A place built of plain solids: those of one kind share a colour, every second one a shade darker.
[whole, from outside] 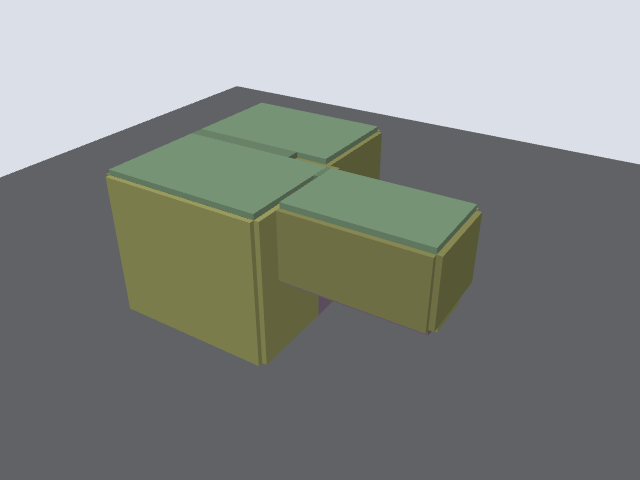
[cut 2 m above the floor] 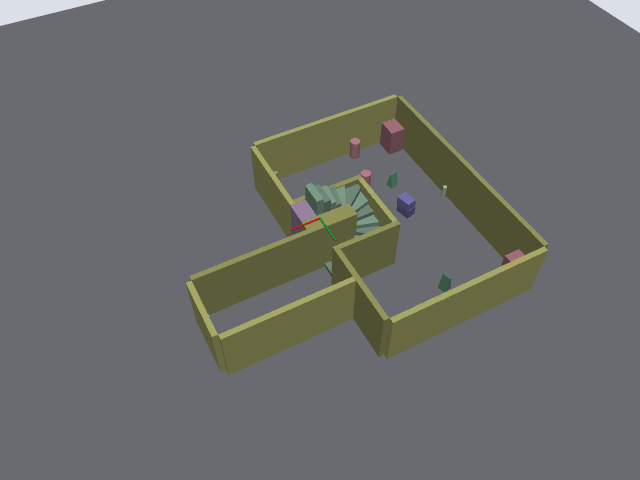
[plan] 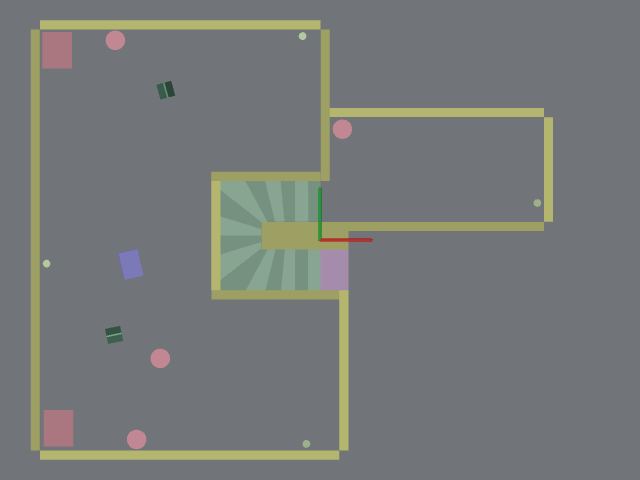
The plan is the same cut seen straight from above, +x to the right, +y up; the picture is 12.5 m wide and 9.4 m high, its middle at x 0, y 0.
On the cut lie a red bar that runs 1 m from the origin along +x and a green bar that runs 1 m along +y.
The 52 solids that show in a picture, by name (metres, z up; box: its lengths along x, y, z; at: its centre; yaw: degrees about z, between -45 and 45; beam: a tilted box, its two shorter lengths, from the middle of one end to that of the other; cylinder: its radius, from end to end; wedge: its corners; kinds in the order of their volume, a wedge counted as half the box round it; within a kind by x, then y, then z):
{
 "wall_1": {"box": [0.18, 8.24, 5.29], "at": [-5.57, 0.0, 2.59]},
 "wall_2": {"box": [5.5, 0.18, 5.29], "at": [-2.74, 4.21, 2.59]},
 "wall_3": {"box": [5.86, 0.18, 5.29], "at": [-2.55, -4.21, 2.59]},
 "wall_4": {"box": [0.18, 2.14, 5.29], "at": [-2.04, 0.09, 2.59]},
 "wall_5": {"box": [2.14, 0.18, 5.29], "at": [-1.06, 1.25, 2.59]},
 "wall_6": {"box": [2.51, 0.18, 5.29], "at": [-0.87, -1.07, 2.59]},
 "wall_7": {"box": [1.71, 0.54, 5.54], "at": [-0.29, 0.09, 2.47]},
 "wall_8": {"box": [0.18, 0.8, 2.66], "at": [0.1, 0.76, 3.91]},
 "wall_9": {"box": [0.18, 2.97, 5.29], "at": [0.1, 2.64, 2.59]},
 "wall_10": {"box": [0.18, 3.14, 5.29], "at": [0.47, -2.55, 2.59]},
 "wall_11": {"box": [4.19, 0.18, 2.63], "at": [2.29, 0.27, 1.27]},
 "wall_12": {"box": [4.19, 0.18, 2.63], "at": [2.29, 2.5, 1.27]},
 "wall_13": {"box": [4.93, 0.18, 2.44], "at": [3.02, -3.21, 4.02]},
 "wall_14": {"box": [0.18, 2.05, 2.63], "at": [4.48, 1.38, 1.27]},
 "wall_15": {"box": [0.18, 2.93, 2.44], "at": [5.57, -1.65, 4.02]},
 "roof_1": {"box": [4.34, 0.54, 0.2], "at": [-3.32, 0.09, 5.34]},
 "roof_2": {"box": [5.5, 3.77, 0.2], "at": [-2.74, 2.24, 5.34]},
 "roof_3": {"box": [5.86, 3.94, 0.2], "at": [-2.55, -2.15, 5.34]},
 "roof_4": {"box": [0.18, 0.8, 0.2], "at": [0.47, -0.58, 5.34]},
 "roof_5": {"box": [4.93, 2.93, 0.2], "at": [3.02, -1.65, 5.34]},
 "tread_1": {"wedge": [[-1.95, -0.98, -0.05], [-1.95, -0.98, 1.79], [-1.95, -0.79, -0.05], [-1.95, -0.79, 1.79], [-1.45, -0.98, -0.05], [-1.45, -0.98, 1.79], [-0.91, 0.03, -0.05], [-0.91, 0.03, 1.79]]},
 "tread_2": {"wedge": [[-1.95, -0.79, -0.05], [-1.95, -0.79, 1.62], [-1.95, -0.28, -0.05], [-1.95, -0.28, 1.63], [-1.15, -0.16, -0.05], [-1.15, -0.16, 1.63], [-1.15, -0.04, -0.05], [-1.15, -0.04, 1.63]]},
 "tread_3": {"wedge": [[-1.95, -0.29, -0.05], [-1.95, -0.29, 1.47], [-1.95, 0.09, -0.05], [-1.95, 0.09, 1.47], [-1.15, -0.04, -0.05], [-1.15, -0.04, 1.47], [-1.15, 0.09, -0.05], [-1.15, 0.09, 1.47]]},
 "tread_4": {"wedge": [[-1.95, 0.09, -0.05], [-1.95, 0.09, 1.31], [-1.95, 0.46, -0.05], [-1.95, 0.46, 1.31], [-1.15, 0.08, -0.05], [-1.15, 0.08, 1.31], [-1.15, 0.22, -0.05], [-1.15, 0.22, 1.31]]},
 "tread_5": {"wedge": [[-1.95, 0.46, -0.05], [-1.95, 0.46, 1.14], [-1.95, 0.98, -0.05], [-1.95, 0.98, 1.14], [-1.15, 0.21, -0.05], [-1.15, 0.21, 1.14], [-1.15, 0.35, -0.05], [-1.15, 0.35, 1.14]]},
 "tread_6": {"wedge": [[-1.95, 0.98, -0.05], [-1.95, 0.98, 0.97], [-1.95, 1.16, -0.05], [-1.95, 1.16, 0.97], [-1.46, 1.16, -0.05], [-1.46, 1.16, 0.97], [-0.94, 0.18, -0.05], [-0.94, 0.18, 0.98]]},
 "tread_7": {"wedge": [[-1.47, 1.16, -0.05], [-1.47, 1.16, 0.82], [-1.07, 1.16, -0.05], [-1.07, 1.16, 0.82], [-1.03, 0.36, -0.05], [-1.03, 0.36, 0.82], [-0.88, 0.36, -0.05], [-0.88, 0.36, 0.82]]},
 "tread_8": {"wedge": [[-1.45, -0.98, -0.05], [-1.45, -0.98, 1.97], [-1.06, -0.98, -0.05], [-1.06, -0.98, 1.96], [-1.02, -0.18, -0.05], [-1.02, -0.18, 1.96], [-0.87, -0.18, -0.05], [-0.87, -0.18, 1.96]]},
 "tread_9": {"wedge": [[-1.08, 1.16, -0.05], [-1.08, 1.16, 0.66], [-0.88, 0.36, -0.05], [-0.88, 0.36, 0.66], [-0.77, 1.16, -0.05], [-0.77, 1.16, 0.66], [-0.7, 0.36, -0.05], [-0.7, 0.36, 0.66]]},
 "tread_10": {"wedge": [[-1.07, -0.98, -0.05], [-1.07, -0.98, 2.13], [-0.87, -0.18, -0.05], [-0.87, -0.18, 2.13], [-0.76, -0.98, -0.05], [-0.76, -0.98, 2.13], [-0.69, -0.18, -0.05], [-0.69, -0.18, 2.13]]},
 "tread_11": {"wedge": [[-0.77, 1.16, -0.05], [-0.77, 1.16, 0.48], [-0.7, 0.36, -0.05], [-0.7, 0.36, 0.49], [-0.49, 0.36, -0.05], [-0.49, 0.36, 0.49], [-0.49, 1.16, -0.05], [-0.49, 1.16, 0.48]]},
 "tread_12": {"wedge": [[-0.76, -0.98, -0.05], [-0.76, -0.98, 2.3], [-0.69, -0.18, -0.05], [-0.69, -0.18, 2.3], [-0.49, -0.98, -0.05], [-0.49, -0.98, 2.3], [-0.48, -0.18, -0.05], [-0.48, -0.18, 2.3]]},
 "tread_13": {"wedge": [[-0.49, -0.98, -0.05], [-0.49, -0.98, 2.47], [-0.49, -0.18, -0.05], [-0.49, -0.18, 2.47], [-0.23, -0.98, -0.05], [-0.23, -0.98, 2.47], [-0.23, -0.18, -0.05], [-0.23, -0.18, 2.47]]},
 "tread_14": {"wedge": [[-0.49, 0.36, -0.05], [-0.49, 0.36, 0.32], [-0.49, 1.16, -0.05], [-0.49, 1.16, 0.32], [-0.23, 0.36, -0.05], [-0.23, 0.36, 0.32], [-0.23, 1.16, -0.05], [-0.23, 1.16, 0.32]]},
 "tread_15": {"wedge": [[-0.24, 1.16, -0.05], [-0.24, 1.16, 0.16], [-0.23, 0.36, -0.05], [-0.23, 0.36, 0.17], [0.01, 0.36, -0.05], [0.01, 0.36, 0.17], [0.01, 1.16, -0.05], [0.01, 1.16, 0.16]]},
 "tread_16": {"wedge": [[-0.23, -0.98, -0.05], [-0.23, -0.98, 2.64], [-0.23, -0.18, -0.05], [-0.23, -0.18, 2.64], [0.01, -0.98, -0.05], [0.01, -0.98, 2.64], [0.01, -0.18, -0.05], [0.01, -0.18, 2.64]]},
 "floor_1": {"box": [0.55, 0.8, 2.85], "at": [0.28, -0.58, 1.38]},
 "floor_2": {"box": [4.93, 2.93, 0.19], "at": [3.02, -1.65, 2.71]},
 "bin_1": {"box": [0.58, 0.72, 1.11], "at": [-5.15, 3.72, 0.51]},
 "bin_2": {"box": [0.58, 0.72, 1.11], "at": [-5.12, -3.69, 0.51]},
 "bin_3": {"cylinder": 0.19, "from": [-4.01, 3.91, 0.0], "to": [-4.01, 3.91, 0.75]},
 "bin_4": {"cylinder": 0.19, "from": [-3.59, -3.91, 0.0], "to": [-3.59, -3.91, 0.75]},
 "bin_5": {"cylinder": 0.19, "from": [-3.13, -2.32, 0.0], "to": [-3.13, -2.32, 0.62]},
 "bin_6": {"cylinder": 0.19, "from": [0.44, 2.17, 0.0], "to": [0.44, 2.17, 0.62]},
 "carton_1": {"box": [0.38, 0.53, 0.4], "at": [-3.72, -0.47, 0.15], "yaw": 13.3},
 "carton_2": {"box": [0.38, 0.53, 0.35], "at": [-3.7, -0.48, 0.53], "yaw": 12.9},
 "sign_1": {"wedge": [[-4.21, -1.74, 0.0], [-4.18, -1.9, 0.62], [-4.18, -1.87, 0.62], [-4.15, -2.04, 0.0], [-3.92, -1.68, 0.0], [-3.89, -1.81, 0.62], [-3.88, -1.84, 0.62], [-3.85, -1.97, 0.0]]},
 "sign_2": {"wedge": [[-3.2, 3.04, 0.0], [-3.12, 2.75, 0.0], [-3.07, 3.07, 0.62], [-3.04, 3.08, 0.62], [-2.99, 2.79, 0.62], [-2.97, 2.79, 0.62], [-2.91, 3.12, 0.0], [-2.84, 2.83, 0.0]]},
 "extinguisher_1": {"cylinder": 0.07, "from": [-5.35, -0.46, 0.0], "to": [-5.35, -0.46, 0.52]},
 "extinguisher_2": {"cylinder": 0.07, "from": [-0.34, 3.99, 0.0], "to": [-0.34, 3.99, 0.52]},
 "extinguisher_3": {"cylinder": 0.07, "from": [-0.27, -3.99, 0.0], "to": [-0.27, -3.99, 0.52]},
 "extinguisher_4": {"cylinder": 0.07, "from": [4.26, 0.72, 0.0], "to": [4.26, 0.72, 0.52]}
}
